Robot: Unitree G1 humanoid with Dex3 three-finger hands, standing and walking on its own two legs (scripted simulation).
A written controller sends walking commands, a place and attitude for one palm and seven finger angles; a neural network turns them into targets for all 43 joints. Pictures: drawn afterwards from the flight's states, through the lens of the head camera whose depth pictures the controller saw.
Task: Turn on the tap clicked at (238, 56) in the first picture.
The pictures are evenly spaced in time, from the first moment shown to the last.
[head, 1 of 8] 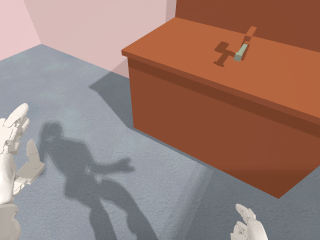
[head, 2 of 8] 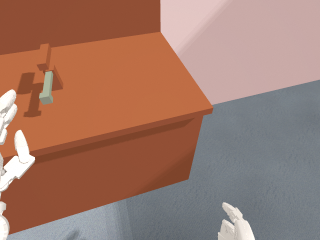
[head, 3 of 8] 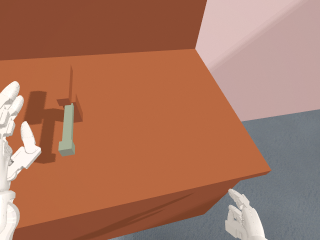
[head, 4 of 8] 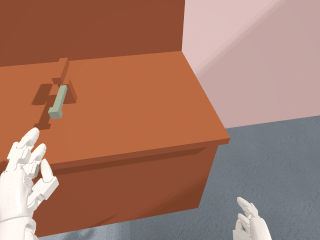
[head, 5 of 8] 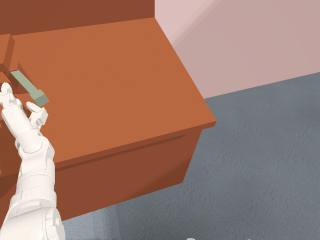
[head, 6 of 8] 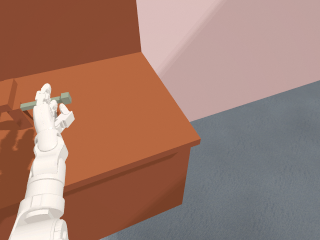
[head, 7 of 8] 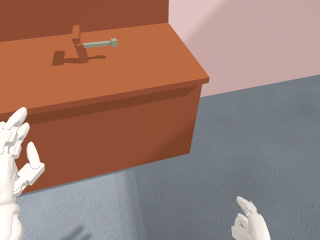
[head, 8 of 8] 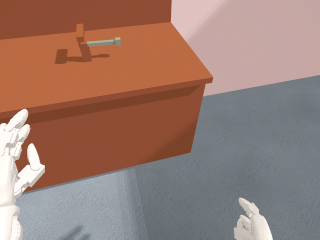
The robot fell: no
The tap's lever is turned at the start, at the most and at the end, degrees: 0 86 86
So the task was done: yes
